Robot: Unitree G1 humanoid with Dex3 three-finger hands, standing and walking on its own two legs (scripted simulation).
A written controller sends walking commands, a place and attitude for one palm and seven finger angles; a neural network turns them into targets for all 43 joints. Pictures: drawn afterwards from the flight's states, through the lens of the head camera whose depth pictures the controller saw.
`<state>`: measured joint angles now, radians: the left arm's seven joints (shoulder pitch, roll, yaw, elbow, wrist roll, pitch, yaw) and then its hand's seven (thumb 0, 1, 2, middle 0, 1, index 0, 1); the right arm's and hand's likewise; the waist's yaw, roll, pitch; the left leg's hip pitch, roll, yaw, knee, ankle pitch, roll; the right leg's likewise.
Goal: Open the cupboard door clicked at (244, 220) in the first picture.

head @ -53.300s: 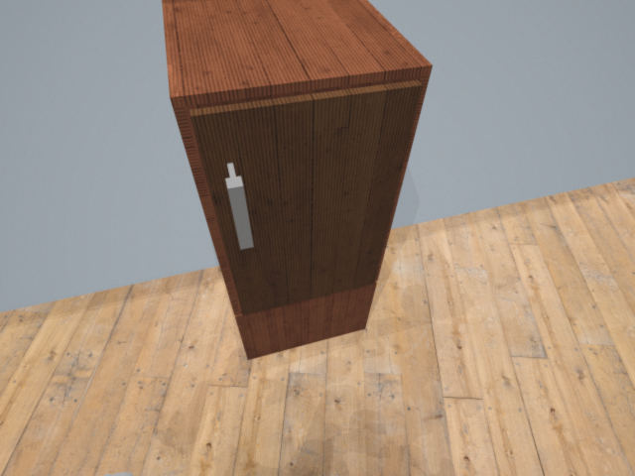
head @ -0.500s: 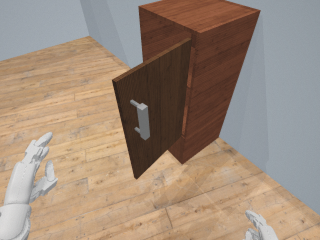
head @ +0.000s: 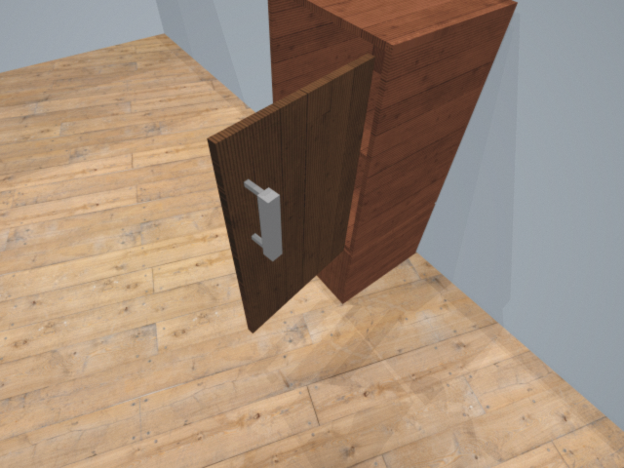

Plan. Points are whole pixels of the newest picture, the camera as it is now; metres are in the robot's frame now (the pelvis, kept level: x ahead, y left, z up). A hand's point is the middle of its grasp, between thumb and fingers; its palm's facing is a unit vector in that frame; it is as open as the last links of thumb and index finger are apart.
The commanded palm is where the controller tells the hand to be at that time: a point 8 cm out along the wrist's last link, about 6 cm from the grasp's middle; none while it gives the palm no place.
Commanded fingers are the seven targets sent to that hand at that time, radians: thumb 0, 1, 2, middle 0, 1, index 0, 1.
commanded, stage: let the arm hang, fingers relaxed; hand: left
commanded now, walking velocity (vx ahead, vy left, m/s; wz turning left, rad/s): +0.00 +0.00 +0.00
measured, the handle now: (262, 220) +0.50 +0.12 -0.02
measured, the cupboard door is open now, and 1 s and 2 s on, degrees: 100 100 100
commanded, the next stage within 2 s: look to check the result in 0.52 s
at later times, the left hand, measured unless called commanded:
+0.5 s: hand out of the picture +0.06 +0.18 -0.17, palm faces +0.01 -0.98 -0.21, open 7.4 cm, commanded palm none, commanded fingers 0.00 0.90 0.90 -0.20 -0.30 -0.20 -0.30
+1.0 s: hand out of the picture +0.04 +0.20 -0.17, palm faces +0.00 -0.96 -0.27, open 7.4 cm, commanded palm none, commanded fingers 0.00 0.90 0.90 -0.20 -0.30 -0.20 -0.30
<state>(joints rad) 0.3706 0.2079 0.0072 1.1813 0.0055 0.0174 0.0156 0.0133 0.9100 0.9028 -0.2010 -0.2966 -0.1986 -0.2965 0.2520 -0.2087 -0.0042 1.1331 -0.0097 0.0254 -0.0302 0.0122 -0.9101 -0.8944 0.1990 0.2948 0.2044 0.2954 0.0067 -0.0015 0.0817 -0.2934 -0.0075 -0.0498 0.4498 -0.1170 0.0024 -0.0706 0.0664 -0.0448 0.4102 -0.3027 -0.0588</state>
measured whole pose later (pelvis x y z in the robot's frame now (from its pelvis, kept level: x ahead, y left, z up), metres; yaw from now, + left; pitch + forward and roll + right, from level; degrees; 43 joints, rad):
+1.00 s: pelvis +0.02 -0.01 +0.00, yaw -1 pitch -2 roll +0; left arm 0.25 0.23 0.02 1.14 0.00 -0.01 0.03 0.01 0.90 0.90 -0.20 -0.30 -0.20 -0.30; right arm 0.18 -0.23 -0.01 1.14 -0.01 0.00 -0.03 0.01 -0.91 -0.89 0.20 0.29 0.20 0.30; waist 0.00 0.01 0.06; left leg -0.23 -0.01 -0.02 0.40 -0.13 0.00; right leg -0.01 0.06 -0.02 0.35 -0.31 -0.06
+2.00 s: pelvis +0.03 -0.01 +0.00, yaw -2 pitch -2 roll +1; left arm 0.24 0.22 0.01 1.14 0.00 -0.01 0.02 0.01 0.90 0.90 -0.20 -0.30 -0.20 -0.30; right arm 0.17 -0.24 -0.01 1.15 -0.01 0.00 -0.03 0.01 -0.91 -0.89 0.20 0.29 0.21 0.30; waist 0.00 0.00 0.06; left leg -0.21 -0.01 -0.02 0.39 -0.14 -0.01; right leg 0.01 0.06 -0.01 0.33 -0.31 -0.06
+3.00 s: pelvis +0.04 -0.01 +0.00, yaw -2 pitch -2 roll +1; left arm 0.25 0.21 0.01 1.13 0.00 -0.01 0.03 0.01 0.90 0.90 -0.20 -0.30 -0.20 -0.30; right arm 0.19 -0.22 -0.01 1.15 -0.01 0.00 -0.03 0.01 -0.91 -0.89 0.20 0.29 0.21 0.30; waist 0.00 -0.01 0.05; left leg -0.21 -0.01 -0.01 0.40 -0.15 -0.01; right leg 0.02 0.06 0.00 0.33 -0.31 -0.06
